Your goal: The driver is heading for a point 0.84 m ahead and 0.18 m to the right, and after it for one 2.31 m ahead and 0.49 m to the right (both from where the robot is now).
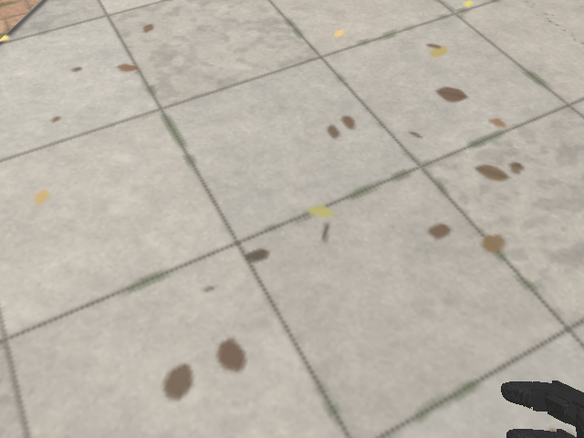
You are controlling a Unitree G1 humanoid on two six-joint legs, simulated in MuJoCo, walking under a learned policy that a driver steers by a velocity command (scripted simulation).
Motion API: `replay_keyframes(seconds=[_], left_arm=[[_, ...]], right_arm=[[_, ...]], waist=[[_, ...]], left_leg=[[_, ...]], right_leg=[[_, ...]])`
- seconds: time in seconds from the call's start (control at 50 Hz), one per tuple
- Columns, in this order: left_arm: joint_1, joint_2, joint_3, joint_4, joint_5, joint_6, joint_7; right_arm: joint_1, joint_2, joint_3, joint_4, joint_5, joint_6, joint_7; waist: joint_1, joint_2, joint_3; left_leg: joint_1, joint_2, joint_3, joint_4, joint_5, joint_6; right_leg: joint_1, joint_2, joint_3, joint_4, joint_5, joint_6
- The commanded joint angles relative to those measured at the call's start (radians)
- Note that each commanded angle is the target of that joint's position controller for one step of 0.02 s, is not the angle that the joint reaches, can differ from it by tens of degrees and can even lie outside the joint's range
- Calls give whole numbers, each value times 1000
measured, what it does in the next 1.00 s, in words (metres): walks ahead, turning right: right foot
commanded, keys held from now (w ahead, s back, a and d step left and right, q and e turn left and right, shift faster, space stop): w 0.02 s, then w+e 0.94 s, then w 0.04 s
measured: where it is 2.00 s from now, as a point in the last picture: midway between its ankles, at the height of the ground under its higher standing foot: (371, 340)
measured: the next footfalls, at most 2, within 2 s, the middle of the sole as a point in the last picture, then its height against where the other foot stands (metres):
right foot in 0.56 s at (385, 430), level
left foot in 1.04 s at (338, 297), level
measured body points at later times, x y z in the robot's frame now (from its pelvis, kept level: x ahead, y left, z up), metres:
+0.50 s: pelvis +0.28 +0.00 +0.01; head +0.31 -0.01 +0.46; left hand +0.49 +0.21 -0.09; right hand +0.28 -0.29 -0.11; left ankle +0.13 +0.09 -0.72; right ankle +0.43 -0.14 -0.70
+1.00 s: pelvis +0.56 -0.06 +0.01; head +0.59 -0.08 +0.46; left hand +0.73 +0.19 -0.09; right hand +0.67 -0.37 -0.06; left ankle +0.76 +0.01 -0.71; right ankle +0.43 -0.12 -0.72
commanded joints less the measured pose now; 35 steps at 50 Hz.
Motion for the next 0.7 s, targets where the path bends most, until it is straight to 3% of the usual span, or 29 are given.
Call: replay_keyframes(seconds=[0.02,0.04,0.06,0.08,0.1,0.12,0.14,0.18,0.24,0.34,0.44,0.5,0.54,0.56,0.58,0.6,0.62,0.64,0.66,0.68,0.7], left_arm=[[-16,125,11,-80,26,-8,9],[86,13,-30,-119,40,-32,-8],[-23,122,-8,-106,-3,-53,-18],[-104,147,0,-135,-33,-61,-21],[-120,130,-5,-129,-22,-62,-13],[-117,124,-2,-118,-2,-57,-10],[-75,120,-1,-101,0,-43,-13],[-30,86,-5,-76,-1,-16,-13],[-90,61,-8,-91,0,2,-7],[-205,22,-21,-122,4,-13,-28],[-329,5,-34,-195,7,-17,-65],[-312,29,-23,-228,7,-11,-83],[-161,88,9,-210,8,0,-78],[-6,139,39,-179,6,3,-65],[104,253,73,-164,10,12,-44],[72,250,62,-187,3,2,-44],[70,174,40,-192,11,-4,-45],[23,141,30,-194,13,-9,-43],[-41,122,24,-201,10,-11,-43],[-90,93,15,-215,15,-13,-40],[-116,87,11,-230,24,-12,-36]], right_arm=[[393,-250,-108,30,5,10,-36],[346,-318,-102,15,2,-5,-39],[360,-220,-77,7,-2,-18,-34],[321,-187,-64,23,-10,-31,-30],[263,-162,-54,31,-9,-39,-30],[212,-129,-45,34,-16,-46,-30],[184,-107,-37,34,-27,-54,-30],[173,-106,-39,57,-29,-74,-31],[191,-117,-44,98,-39,-90,-41],[206,-130,-42,133,-34,-88,-58],[286,-158,-52,189,-18,-56,-68],[267,-191,-61,189,-12,-29,-81],[248,-215,-66,179,-12,-13,-95],[230,-208,-61,172,-8,-13,-100],[303,-128,-33,133,-29,-32,-96],[328,-64,-3,114,-40,-69,-73],[221,-151,-25,96,-3,-101,-52],[157,-157,-22,67,19,-117,-44],[141,-142,-20,67,2,-123,-49],[150,-153,-29,74,-19,-116,-55],[169,-151,-32,76,-27,-104,-56]], waist=[[-248,54,-261],[-124,238,-389],[-210,85,-400],[-205,65,-249],[-163,7,-172],[-129,15,-125],[-95,43,-117],[-71,36,-106],[-84,16,-38],[-131,18,5],[-179,-3,48],[-137,36,-3],[-44,66,-111],[47,34,-190],[43,-157,-314],[-15,-246,-435],[43,-151,-393],[23,-91,-255],[-27,-5,-154],[-62,-12,-114],[-88,-39,-99]], left_leg=[[701,70,-194,-50,32,123],[929,322,-765,-180,-186,298],[892,351,-790,-275,-239,275],[766,321,-618,-287,-144,231],[625,278,-486,-291,-32,193],[517,238,-392,-311,59,171],[446,214,-330,-344,107,158],[378,203,-244,-400,178,161],[362,186,-121,-443,244,139],[412,159,19,-477,233,78],[616,232,58,-417,349,71],[682,248,94,-277,709,44],[657,231,121,-36,960,16],[533,191,143,189,874,-19],[160,87,146,561,382,-76],[-138,-112,-46,821,-446,-110],[-248,-44,-180,855,-410,-85],[-272,1,-163,786,-326,-66],[-243,41,-147,677,-270,-68],[-182,70,-142,596,-229,-79],[-124,79,-142,568,-205,-95]], right_leg=[[-400,-140,44,622,610,-81],[-758,45,178,920,-166,-36],[-832,15,330,998,-137,-45],[-882,-23,316,976,-47,-61],[-843,-71,312,904,38,-65],[-792,-99,316,843,96,-58],[-724,-119,330,821,144,-54],[-676,-118,328,792,192,-34],[-753,-98,363,686,315,-9],[-747,-57,316,387,577,-21],[-843,-38,264,251,497,-67],[-764,22,189,235,344,-116],[-545,96,146,242,268,-166],[-295,116,175,167,335,-208],[97,-108,549,168,335,-339],[308,-288,1064,7,230,-494],[289,-270,1000,-49,170,-442],[153,-235,856,-63,199,-397],[-5,-188,749,-77,299,-366],[-110,-156,677,-95,401,-351],[-186,-132,650,-118,459,-352]])
Keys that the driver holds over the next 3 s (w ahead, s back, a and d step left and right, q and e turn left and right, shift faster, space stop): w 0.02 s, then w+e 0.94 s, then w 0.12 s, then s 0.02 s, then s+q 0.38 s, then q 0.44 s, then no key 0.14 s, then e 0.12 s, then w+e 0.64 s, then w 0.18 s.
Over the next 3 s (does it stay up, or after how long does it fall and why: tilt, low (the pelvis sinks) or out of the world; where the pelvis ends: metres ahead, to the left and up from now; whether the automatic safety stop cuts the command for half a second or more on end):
stays up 0.96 -0.18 0.00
